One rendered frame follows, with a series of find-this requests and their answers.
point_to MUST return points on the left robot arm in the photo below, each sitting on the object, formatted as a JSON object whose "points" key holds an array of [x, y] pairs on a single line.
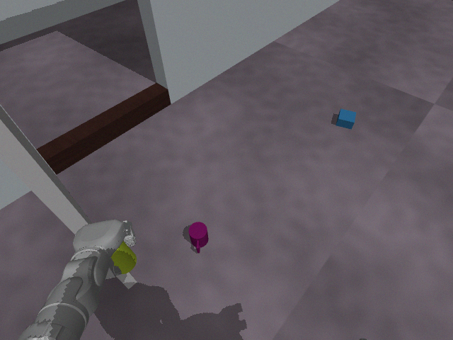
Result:
{"points": [[73, 300]]}

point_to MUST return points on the left robot hand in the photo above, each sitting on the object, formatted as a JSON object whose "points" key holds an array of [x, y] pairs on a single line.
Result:
{"points": [[107, 235]]}

